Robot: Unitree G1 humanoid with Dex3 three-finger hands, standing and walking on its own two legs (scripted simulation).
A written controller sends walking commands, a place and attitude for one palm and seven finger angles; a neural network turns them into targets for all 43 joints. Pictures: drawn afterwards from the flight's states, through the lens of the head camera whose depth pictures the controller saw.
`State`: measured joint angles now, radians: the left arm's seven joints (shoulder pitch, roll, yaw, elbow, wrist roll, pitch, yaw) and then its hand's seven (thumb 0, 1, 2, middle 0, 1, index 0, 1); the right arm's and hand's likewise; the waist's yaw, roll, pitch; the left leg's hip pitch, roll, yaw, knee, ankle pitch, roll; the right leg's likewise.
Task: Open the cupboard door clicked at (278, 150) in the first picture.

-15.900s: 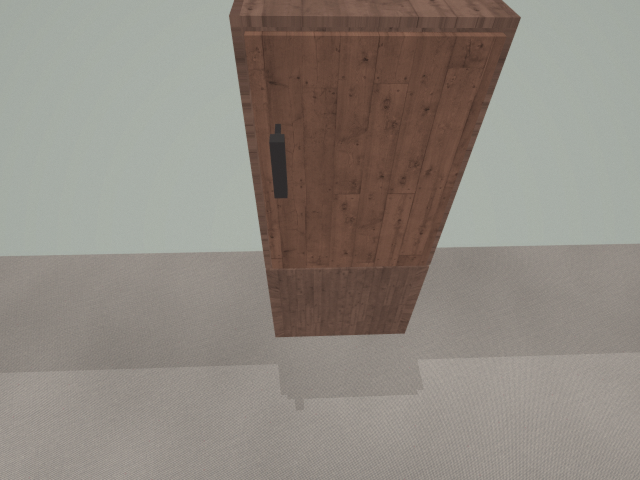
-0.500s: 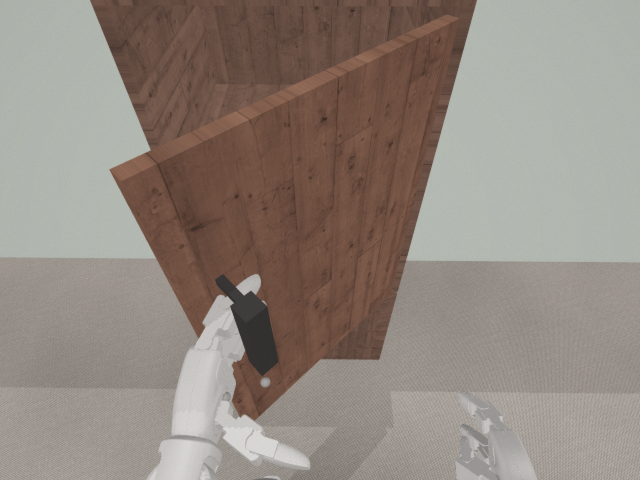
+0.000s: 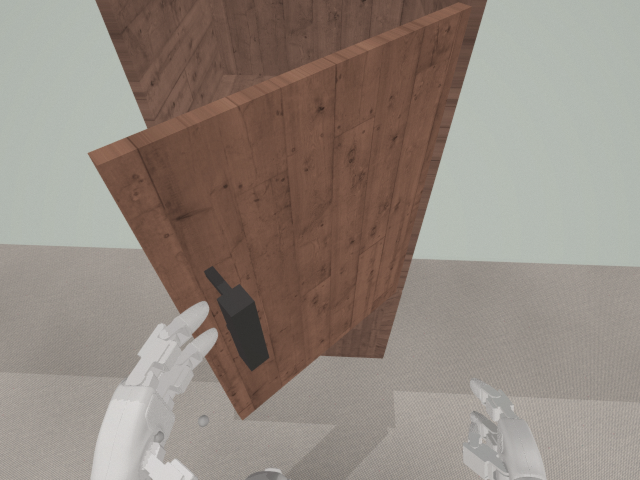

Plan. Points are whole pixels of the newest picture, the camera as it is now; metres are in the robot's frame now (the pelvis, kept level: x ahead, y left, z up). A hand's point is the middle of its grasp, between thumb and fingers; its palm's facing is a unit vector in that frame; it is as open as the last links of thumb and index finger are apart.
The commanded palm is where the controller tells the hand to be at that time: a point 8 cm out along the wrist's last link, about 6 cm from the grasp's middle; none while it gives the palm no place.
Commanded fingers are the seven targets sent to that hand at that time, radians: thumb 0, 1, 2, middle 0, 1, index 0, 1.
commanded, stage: slide the hand sideways off the handle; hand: left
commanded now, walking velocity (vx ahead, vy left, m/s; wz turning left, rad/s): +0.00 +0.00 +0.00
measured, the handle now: (235, 318) +0.28 +0.11 +0.09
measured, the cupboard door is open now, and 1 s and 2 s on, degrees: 44 44 44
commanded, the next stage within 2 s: draw the hand back to the body in 0.22 s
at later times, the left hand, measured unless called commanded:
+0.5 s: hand (142, 437) +0.15 +0.17 +0.10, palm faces -0.01 -1.00 -0.04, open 16.3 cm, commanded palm +0.12 +0.23 +0.12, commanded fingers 0.00 -0.50 0.30 -0.15 -0.30 -0.15 -0.30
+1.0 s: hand (56, 398) +0.17 +0.23 +0.15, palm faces +0.22 -0.93 -0.30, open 15.1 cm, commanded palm +0.13 +0.28 +0.18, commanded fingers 0.00 0.03 0.52 -0.17 -0.30 -0.17 -0.30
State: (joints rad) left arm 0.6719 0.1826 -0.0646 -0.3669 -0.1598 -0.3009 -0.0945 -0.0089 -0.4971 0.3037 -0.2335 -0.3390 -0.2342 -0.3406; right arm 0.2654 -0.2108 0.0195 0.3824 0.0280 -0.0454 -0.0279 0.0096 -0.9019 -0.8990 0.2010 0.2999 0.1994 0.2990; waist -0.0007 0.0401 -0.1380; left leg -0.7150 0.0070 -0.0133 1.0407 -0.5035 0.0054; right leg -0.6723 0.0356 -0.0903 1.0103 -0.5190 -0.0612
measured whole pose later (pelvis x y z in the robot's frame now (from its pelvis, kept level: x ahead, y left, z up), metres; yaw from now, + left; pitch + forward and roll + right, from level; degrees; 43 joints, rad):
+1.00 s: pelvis +0.00 +0.03 +0.04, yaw +0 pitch +2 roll -2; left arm 0.67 0.31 0.12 -0.53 -0.09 -0.03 0.07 -0.01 -0.28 0.40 -0.17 -0.30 -0.16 -0.30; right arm 0.28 -0.21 0.06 0.46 0.04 -0.10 -0.10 0.01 -0.90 -0.90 0.20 0.30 0.20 0.30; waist 0.04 0.06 -0.10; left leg -0.44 -0.01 0.00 0.80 -0.41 0.04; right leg -0.38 0.03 -0.07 0.73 -0.39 -0.02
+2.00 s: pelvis +0.01 +0.01 +0.07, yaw -1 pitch -5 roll +0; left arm 0.47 0.34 0.32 -0.39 -0.08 -0.08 0.11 0.02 0.89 0.90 -0.21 -0.30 -0.21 -0.30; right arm 0.19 -0.23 0.02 0.64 0.01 -0.09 -0.07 0.01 -0.90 -0.90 0.20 0.30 0.20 0.30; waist 0.06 0.06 0.02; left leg -0.10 0.00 0.01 0.42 -0.25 0.01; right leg -0.06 0.05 -0.05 0.38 -0.24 -0.05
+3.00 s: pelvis -0.12 +0.06 +0.06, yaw +0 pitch +0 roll -5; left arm 0.51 0.46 0.48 -0.57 -0.02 -0.22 0.17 0.02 0.89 0.90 -0.22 -0.30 -0.21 -0.30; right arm 0.22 -0.18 -0.01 0.62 -0.01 -0.10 -0.06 0.01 -0.90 -0.90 0.20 0.30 0.20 0.30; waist -0.02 0.00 0.06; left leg -0.44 0.01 -0.01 0.57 -0.13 0.08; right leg -0.45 0.09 0.02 1.06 -0.44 0.01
